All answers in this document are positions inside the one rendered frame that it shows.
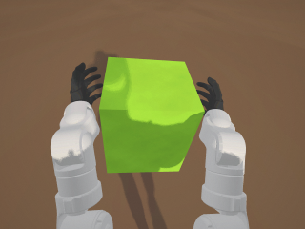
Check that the robot left hand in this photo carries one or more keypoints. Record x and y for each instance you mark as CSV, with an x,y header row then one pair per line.
x,y
79,90

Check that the robot right upper arm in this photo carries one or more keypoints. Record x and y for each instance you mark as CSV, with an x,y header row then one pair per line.
x,y
218,221

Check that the right robot forearm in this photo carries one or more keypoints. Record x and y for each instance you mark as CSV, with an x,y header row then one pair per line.
x,y
225,165

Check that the robot left upper arm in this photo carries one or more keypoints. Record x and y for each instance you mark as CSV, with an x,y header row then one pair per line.
x,y
92,219

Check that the robot right hand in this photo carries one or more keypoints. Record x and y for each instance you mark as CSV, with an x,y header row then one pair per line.
x,y
214,97

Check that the left robot forearm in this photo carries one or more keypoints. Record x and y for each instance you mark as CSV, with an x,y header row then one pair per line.
x,y
74,161

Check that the carton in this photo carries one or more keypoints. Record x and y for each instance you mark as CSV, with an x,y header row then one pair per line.
x,y
149,113

